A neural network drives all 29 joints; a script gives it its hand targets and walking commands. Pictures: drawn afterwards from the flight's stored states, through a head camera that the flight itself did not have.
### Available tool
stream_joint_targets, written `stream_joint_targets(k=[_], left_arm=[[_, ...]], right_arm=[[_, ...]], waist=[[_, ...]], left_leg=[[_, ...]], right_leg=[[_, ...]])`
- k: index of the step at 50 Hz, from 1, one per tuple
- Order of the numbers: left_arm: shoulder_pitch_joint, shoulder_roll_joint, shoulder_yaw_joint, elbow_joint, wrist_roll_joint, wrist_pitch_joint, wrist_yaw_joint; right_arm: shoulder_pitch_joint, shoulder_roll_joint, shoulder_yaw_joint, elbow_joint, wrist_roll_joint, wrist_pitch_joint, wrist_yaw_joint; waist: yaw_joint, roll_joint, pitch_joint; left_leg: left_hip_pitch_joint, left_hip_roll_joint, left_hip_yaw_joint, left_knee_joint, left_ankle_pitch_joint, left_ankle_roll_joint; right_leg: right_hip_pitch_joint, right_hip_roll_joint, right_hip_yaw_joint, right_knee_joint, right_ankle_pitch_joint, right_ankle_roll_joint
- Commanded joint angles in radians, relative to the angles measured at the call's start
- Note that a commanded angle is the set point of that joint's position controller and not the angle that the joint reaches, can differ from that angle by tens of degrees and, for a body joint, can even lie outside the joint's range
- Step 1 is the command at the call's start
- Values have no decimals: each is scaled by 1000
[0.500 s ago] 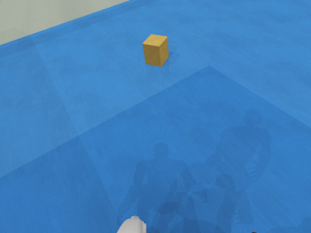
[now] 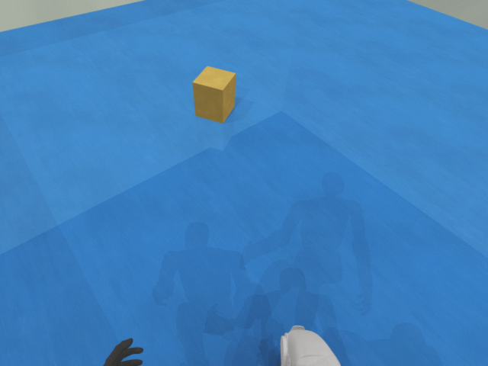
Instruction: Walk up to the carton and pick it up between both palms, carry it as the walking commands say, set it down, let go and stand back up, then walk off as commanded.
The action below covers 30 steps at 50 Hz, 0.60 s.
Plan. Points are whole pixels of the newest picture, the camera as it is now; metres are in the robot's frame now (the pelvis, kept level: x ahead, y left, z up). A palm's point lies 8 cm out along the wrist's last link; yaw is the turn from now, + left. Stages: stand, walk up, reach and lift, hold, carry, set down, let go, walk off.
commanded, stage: walk up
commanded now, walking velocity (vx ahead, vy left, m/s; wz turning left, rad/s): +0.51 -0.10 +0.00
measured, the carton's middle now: (215, 95) +1.75 +0.04 -0.66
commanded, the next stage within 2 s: none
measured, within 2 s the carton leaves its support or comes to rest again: neither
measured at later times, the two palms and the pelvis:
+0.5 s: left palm (118, 336) +0.21 +0.23 -0.11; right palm (363, 260) +0.34 -0.28 -0.14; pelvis +0.26 -0.03 +0.00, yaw +0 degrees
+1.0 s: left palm (121, 176) +0.61 +0.30 -0.14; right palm (318, 208) +0.46 -0.20 -0.11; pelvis +0.52 +0.06 +0.00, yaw +0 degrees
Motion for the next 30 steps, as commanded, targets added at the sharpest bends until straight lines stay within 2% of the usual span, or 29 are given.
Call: stream_joint_targets(k=[1,4,6,7,9,10,11,12,13,14,15,16,17,18,20,23,26,28,29,30], left_arm=[[-70,0,-12,-60,-7,2,-13],[-159,-7,-20,-110,-14,-17,-14],[-186,-9,-16,-125,-17,-26,-6],[-177,-8,-16,-126,-16,-32,-1],[-88,11,-6,-105,-7,-45,14],[39,31,2,-63,-1,-55,24],[213,82,24,-5,8,-68,35],[352,190,56,25,28,-74,41],[446,258,58,35,19,-69,46],[389,252,49,38,9,-62,46],[301,194,34,27,5,-61,54],[224,116,19,24,-3,-69,54],[192,64,9,27,-9,-77,55],[192,38,-1,37,-13,-84,53],[236,39,-7,57,-12,-97,47],[291,64,0,61,-9,-100,45],[348,78,9,62,-7,-95,50],[366,80,12,62,-5,-91,51],[360,74,10,59,-6,-89,44],[370,74,9,70,-5,-87,42]], right_arm=[[29,-106,-16,-41,-1,-8,-10],[54,-95,-11,-5,-5,7,-12],[102,-110,-18,21,-11,13,-15],[115,-120,-21,35,-10,15,-18],[132,-136,-24,59,-3,20,-20],[122,-137,-22,63,0,22,-20],[91,-114,-12,39,-2,19,-20],[71,-81,8,-18,5,13,-17],[89,-63,6,-42,16,7,-13],[26,-123,-27,-17,12,18,-15],[21,-109,-34,-6,6,29,-7],[-8,-68,-32,-6,-4,37,0],[-12,-45,-32,-10,-11,51,11],[-2,-34,-35,-11,-19,66,21],[-31,-29,-35,-34,-28,90,40],[-150,-37,-28,-84,-25,103,59],[-288,-30,-17,-132,-20,105,71],[-367,-22,-11,-156,-15,101,78],[-395,-18,-11,-163,-7,95,78],[-425,-18,-9,-181,-4,87,77]], waist=[[25,184,87],[11,256,97],[-12,207,111],[-7,187,103],[33,162,34],[89,124,-38],[163,79,-144],[215,-106,-298],[206,-201,-392],[179,-24,-288],[133,33,-162],[97,50,-77],[69,19,-26],[57,-25,-8],[51,-90,9],[70,-129,33],[111,-117,82],[127,-123,100],[125,-153,95],[124,-209,83]], left_leg=[[7,250,-140,-138,365,38],[-56,173,-43,-170,248,64],[0,213,-76,-144,339,82],[34,225,-76,-106,431,81],[54,219,-68,41,659,72],[15,189,-37,211,715,63],[-151,165,-31,435,630,40],[-375,114,-17,757,186,0],[-549,6,-108,967,-283,-11],[-576,46,-192,1029,-227,-22],[-569,77,-181,1051,-137,-40],[-547,109,-171,1007,-50,-56],[-512,119,-158,971,4,-67],[-479,119,-144,944,47,-69],[-480,107,-124,882,118,-65],[-525,100,-94,756,186,-71],[-553,94,-70,568,226,-85],[-517,84,-43,439,242,-86],[-457,76,-25,372,231,-81],[-399,74,-15,337,203,-75]], right_leg=[[-68,-14,13,-148,90,1],[81,26,-51,-301,45,-9],[75,36,-75,-349,-4,-22],[85,45,-78,-385,-31,-34],[217,67,-96,-439,-98,-55],[381,82,-122,-495,-80,-64],[652,32,-47,-495,-66,-102],[913,-257,299,-544,-160,-166],[996,-460,675,-701,-154,-247],[848,-415,640,-741,-132,-226],[699,-393,541,-742,-53,-215],[567,-340,422,-768,-33,-192],[472,-289,322,-781,-29,-152],[422,-248,248,-778,-32,-118],[390,-204,165,-772,-4,-87],[403,-197,127,-803,-5,-83],[443,-201,104,-842,-32,-90],[452,-187,68,-867,-58,-91],[441,-162,28,-882,-93,-93],[440,-138,-6,-888,-126,-108]])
